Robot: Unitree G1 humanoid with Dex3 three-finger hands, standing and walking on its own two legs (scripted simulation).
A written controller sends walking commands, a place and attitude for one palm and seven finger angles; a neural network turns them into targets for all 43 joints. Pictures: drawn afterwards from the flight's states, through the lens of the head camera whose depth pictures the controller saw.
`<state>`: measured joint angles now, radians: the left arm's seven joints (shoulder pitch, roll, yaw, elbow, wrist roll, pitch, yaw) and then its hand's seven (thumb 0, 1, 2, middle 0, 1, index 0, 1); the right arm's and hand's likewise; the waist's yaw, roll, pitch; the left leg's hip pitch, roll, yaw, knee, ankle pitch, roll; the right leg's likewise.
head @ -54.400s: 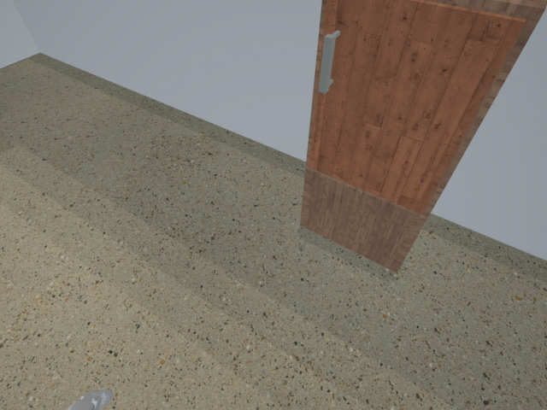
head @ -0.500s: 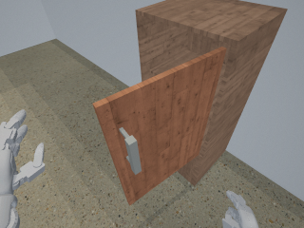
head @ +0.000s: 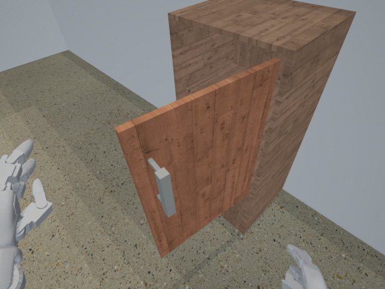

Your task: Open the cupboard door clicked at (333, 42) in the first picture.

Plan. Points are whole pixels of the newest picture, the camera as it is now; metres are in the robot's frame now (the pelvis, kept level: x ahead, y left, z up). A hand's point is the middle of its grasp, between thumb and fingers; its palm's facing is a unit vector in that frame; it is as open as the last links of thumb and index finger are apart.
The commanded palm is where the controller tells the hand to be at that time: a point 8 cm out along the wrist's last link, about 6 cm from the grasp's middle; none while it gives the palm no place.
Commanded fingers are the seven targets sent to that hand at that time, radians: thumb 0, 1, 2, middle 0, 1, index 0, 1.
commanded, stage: step back with the hand held close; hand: left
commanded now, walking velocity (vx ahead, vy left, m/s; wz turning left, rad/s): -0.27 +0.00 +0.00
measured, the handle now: (161, 188) +0.31 +0.12 +0.05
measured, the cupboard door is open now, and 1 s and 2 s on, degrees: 82 82 82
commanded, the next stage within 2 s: stop stepping back and stand still in 1.20 s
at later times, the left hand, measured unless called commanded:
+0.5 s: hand (13, 240) +0.13 +0.29 +0.15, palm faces +0.40 -0.77 -0.49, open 7.4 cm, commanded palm +0.07 +0.32 +0.17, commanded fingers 0.00 0.90 0.90 -0.20 -0.30 -0.20 -0.30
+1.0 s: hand out of the picture +0.06 +0.30 +0.15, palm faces +0.46 -0.77 -0.45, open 7.5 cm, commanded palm -0.02 +0.34 +0.17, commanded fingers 0.00 0.90 0.90 -0.20 -0.30 -0.20 -0.30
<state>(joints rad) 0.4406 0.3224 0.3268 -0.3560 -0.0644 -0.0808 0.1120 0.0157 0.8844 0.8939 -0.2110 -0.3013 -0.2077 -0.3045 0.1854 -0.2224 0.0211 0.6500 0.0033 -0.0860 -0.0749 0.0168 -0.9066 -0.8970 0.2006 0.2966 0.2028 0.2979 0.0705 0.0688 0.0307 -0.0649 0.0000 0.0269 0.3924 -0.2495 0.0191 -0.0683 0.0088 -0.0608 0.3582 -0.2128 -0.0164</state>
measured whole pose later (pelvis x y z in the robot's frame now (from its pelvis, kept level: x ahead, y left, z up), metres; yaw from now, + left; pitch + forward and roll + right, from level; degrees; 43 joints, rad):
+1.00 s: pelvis -0.14 +0.03 -0.03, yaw +4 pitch +0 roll -1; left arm 0.50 0.42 0.44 -0.59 -0.02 -0.23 0.15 0.01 0.88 0.89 -0.21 -0.30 -0.21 -0.31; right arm 0.18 -0.21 -0.01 0.60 0.00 -0.06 -0.07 0.02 -0.91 -0.90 0.20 0.30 0.20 0.30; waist -0.01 -0.04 0.07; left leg -0.45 -0.02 0.03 0.69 -0.24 0.04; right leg -0.48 0.00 0.03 0.65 -0.18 0.03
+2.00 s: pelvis -0.31 +0.02 -0.01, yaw -3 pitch -1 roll -1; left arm 0.49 0.36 0.40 -0.39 -0.03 -0.21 0.15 0.01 0.88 0.89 -0.21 -0.30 -0.21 -0.30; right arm 0.25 -0.21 0.00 0.70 0.00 -0.13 -0.09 0.02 -0.91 -0.90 0.20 0.30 0.20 0.30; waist 0.02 0.01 0.01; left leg -0.28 0.00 0.00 0.52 -0.22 0.01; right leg -0.18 0.01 -0.03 0.50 -0.30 -0.01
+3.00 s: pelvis -0.34 +0.02 +0.00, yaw -1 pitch -1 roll -1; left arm 0.32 0.25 0.02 1.17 0.01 0.02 0.01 0.01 0.91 0.89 -0.20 -0.30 -0.20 -0.30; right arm 0.25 -0.23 -0.01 1.12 -0.02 0.03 -0.02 0.01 -0.91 -0.90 0.20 0.30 0.20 0.30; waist 0.01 0.02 0.07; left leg -0.28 -0.02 -0.03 0.43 -0.13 0.02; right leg -0.18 -0.01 -0.06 0.44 -0.24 -0.01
